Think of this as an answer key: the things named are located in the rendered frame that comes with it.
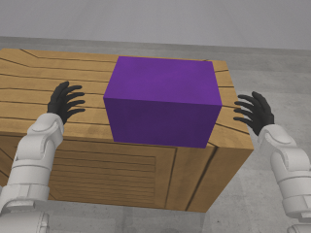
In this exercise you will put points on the left robot upper arm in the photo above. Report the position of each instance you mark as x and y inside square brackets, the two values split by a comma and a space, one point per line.
[25, 222]

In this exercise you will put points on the robot left forearm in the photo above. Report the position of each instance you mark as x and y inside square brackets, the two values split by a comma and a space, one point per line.
[28, 183]

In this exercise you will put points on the robot right forearm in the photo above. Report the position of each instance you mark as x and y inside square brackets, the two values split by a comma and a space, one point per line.
[292, 170]

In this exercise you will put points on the right robot hand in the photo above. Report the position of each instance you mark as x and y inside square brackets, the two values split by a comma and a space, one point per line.
[260, 114]

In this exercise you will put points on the pedestal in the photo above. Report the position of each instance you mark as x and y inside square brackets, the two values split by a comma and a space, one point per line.
[88, 166]

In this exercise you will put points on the left robot hand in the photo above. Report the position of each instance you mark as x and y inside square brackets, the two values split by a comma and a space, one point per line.
[59, 101]

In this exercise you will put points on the carton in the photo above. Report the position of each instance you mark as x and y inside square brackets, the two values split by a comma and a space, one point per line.
[162, 101]

